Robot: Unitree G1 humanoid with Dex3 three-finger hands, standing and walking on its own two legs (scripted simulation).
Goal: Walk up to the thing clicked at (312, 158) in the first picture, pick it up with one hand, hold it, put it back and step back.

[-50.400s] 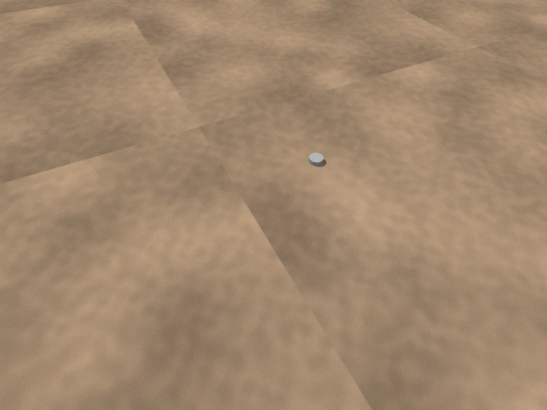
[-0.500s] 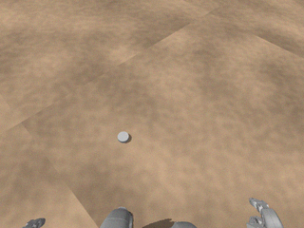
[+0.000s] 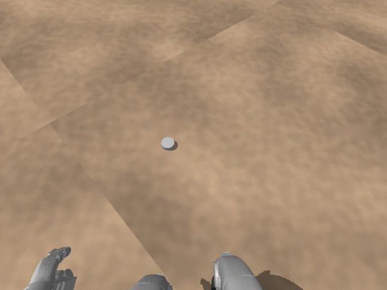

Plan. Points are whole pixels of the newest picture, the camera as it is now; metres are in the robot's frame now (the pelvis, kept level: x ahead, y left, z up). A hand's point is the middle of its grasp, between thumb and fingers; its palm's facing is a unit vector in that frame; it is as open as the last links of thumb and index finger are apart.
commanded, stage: step back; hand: left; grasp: from above
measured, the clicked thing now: (167, 143) +0.90 +0.15 -0.74
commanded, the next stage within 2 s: stand in 1.14 s
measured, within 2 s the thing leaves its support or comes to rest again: neither
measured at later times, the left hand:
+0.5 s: hand out of the picture -0.01 +0.27 -0.14, palm faces -0.03 -0.93 -0.37, open 7.4 cm
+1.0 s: hand out of the picture +0.07 +0.24 -0.14, palm faces +0.00 -0.94 -0.35, open 7.4 cm
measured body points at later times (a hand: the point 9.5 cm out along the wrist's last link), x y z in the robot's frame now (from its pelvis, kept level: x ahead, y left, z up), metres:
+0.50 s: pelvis -0.08 +0.00 +0.01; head -0.07 +0.00 +0.46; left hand -0.01 +0.31 -0.11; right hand -0.03 -0.31 -0.12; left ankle -0.04 +0.13 -0.72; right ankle -0.11 -0.13 -0.72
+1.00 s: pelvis -0.03 -0.01 +0.01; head -0.02 -0.01 +0.46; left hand +0.07 +0.29 -0.11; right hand +0.02 -0.32 -0.12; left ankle -0.02 +0.12 -0.72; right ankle -0.05 -0.13 -0.72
